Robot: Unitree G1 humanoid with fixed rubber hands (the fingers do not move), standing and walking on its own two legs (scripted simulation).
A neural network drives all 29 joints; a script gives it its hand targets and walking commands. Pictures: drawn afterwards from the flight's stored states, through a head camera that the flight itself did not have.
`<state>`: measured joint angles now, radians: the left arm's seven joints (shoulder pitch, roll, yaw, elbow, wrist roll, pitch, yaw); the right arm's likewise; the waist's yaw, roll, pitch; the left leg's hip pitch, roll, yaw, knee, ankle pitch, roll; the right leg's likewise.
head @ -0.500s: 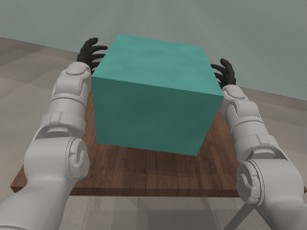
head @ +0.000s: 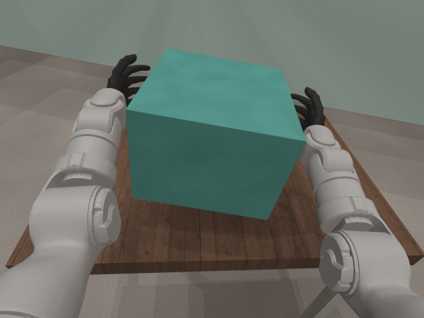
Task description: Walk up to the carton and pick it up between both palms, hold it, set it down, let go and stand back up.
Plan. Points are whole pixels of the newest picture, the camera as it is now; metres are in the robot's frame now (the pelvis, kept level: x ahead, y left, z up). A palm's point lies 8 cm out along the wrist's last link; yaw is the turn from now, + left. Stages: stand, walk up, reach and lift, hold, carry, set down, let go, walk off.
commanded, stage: set down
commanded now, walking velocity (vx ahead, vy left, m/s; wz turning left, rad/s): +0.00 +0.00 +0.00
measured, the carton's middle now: (213, 127) +0.46 -0.04 +0.17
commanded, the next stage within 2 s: none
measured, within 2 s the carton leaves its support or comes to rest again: rests again in 1.46 s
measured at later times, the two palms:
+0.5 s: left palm (125, 104) +0.48 +0.13 +0.21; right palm (306, 140) +0.38 -0.21 +0.18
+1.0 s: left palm (133, 112) +0.50 +0.12 +0.18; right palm (304, 151) +0.38 -0.21 +0.16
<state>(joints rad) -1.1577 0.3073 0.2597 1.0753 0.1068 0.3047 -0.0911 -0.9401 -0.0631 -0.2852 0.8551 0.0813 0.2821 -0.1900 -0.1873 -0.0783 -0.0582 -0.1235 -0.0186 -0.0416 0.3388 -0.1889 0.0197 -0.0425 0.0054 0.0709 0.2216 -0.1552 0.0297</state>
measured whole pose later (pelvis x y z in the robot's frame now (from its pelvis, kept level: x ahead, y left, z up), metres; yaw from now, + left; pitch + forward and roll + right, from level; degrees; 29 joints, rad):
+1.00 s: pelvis +0.01 +0.01 +0.00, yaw -3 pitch +2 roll -1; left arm -1.17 0.31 0.34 1.18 0.18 0.20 -0.17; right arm -0.85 0.11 -0.53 0.71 -0.21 0.21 -0.13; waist -0.19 -0.08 -0.02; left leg -0.16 -0.01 0.02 0.33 -0.20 0.03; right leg -0.12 -0.01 0.02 0.25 -0.17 0.03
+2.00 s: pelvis +0.01 +0.01 +0.00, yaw -3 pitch +1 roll -1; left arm -1.11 0.26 0.50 1.12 0.29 0.13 -0.23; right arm -0.83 0.18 -0.64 0.64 -0.34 0.10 -0.08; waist -0.15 -0.09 0.05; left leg -0.14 -0.01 0.05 0.31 -0.19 0.03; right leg -0.11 -0.03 -0.02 0.26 -0.16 0.03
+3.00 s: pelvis +0.01 +0.01 -0.01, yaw -4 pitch +12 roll -3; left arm -1.18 0.50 -0.11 1.41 -0.29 0.02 -0.10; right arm -0.91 -0.11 -0.09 1.03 0.24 0.06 -0.26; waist -0.20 -0.02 -0.14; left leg -0.44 0.03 0.04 0.49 -0.25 0.02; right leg -0.37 0.00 -0.04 0.34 -0.16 0.02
